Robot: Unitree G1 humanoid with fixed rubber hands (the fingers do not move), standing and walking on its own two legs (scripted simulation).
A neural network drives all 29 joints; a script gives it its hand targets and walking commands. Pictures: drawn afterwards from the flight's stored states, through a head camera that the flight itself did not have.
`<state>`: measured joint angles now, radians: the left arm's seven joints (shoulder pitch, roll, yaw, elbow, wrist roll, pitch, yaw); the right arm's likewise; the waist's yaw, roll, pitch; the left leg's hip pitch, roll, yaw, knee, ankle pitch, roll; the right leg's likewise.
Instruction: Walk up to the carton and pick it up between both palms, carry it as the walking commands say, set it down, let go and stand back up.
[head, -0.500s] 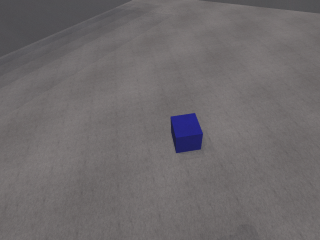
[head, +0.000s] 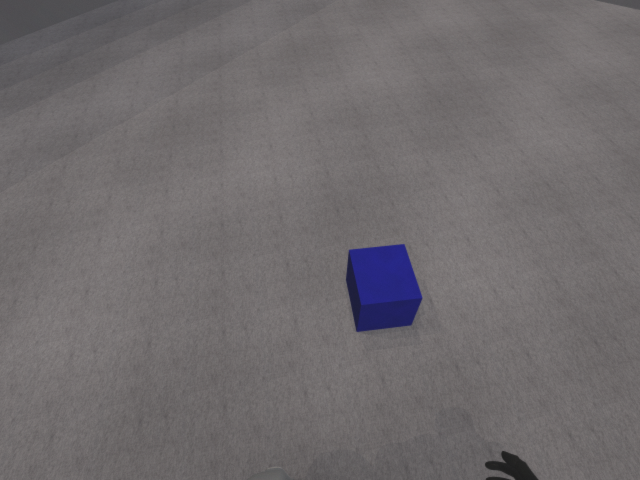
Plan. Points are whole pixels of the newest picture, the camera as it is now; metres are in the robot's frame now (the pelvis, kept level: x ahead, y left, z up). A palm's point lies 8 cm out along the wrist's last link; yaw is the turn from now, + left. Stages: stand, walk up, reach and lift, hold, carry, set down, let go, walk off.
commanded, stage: walk up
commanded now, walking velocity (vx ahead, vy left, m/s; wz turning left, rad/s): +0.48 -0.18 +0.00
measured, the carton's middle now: (380, 288) +0.80 -0.12 -0.66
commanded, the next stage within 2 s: none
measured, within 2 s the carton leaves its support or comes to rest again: neither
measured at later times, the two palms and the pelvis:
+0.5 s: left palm (248, 369) +0.29 +0.16 -0.10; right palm out of the picture +0.15 -0.31 -0.14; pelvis +0.20 -0.07 +0.01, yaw +2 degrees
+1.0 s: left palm (216, 403) +0.24 +0.20 -0.13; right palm (508, 342) +0.36 -0.24 -0.10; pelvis +0.27 -0.02 +0.02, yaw +1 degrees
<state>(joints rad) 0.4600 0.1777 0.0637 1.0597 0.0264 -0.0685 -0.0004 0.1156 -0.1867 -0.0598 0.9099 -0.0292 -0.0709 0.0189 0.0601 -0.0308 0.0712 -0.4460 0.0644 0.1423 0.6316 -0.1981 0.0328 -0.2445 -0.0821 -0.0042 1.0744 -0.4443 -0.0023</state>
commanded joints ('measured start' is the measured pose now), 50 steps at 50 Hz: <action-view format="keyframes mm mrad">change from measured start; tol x32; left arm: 1 15 42 16 -43 10 -8 -12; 16 -359 31 -12 -190 -6 43 -54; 22 45 288 52 -62 -10 3 1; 50 -28 37 -8 15 -8 114 35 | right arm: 1 196 -149 -31 33 1 -5 -20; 50 123 -99 -2 46 10 38 -69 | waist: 1 -64 87 -119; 16 -106 277 21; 21 23 -281 -220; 50 -48 181 -72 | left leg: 1 333 329 -483 -396 -12 71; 16 214 203 -104 -420 40 47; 24 -148 68 -129 564 -272 -49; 40 302 -51 -2 -172 19 -78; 43 445 291 -284 -244 920 48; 50 273 234 -254 -343 437 126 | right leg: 1 -347 -74 53 187 176 -15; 19 170 36 -135 -617 301 32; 22 314 -440 430 -797 467 -148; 38 -40 -173 33 -867 213 -140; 50 -98 26 -39 -236 -29 30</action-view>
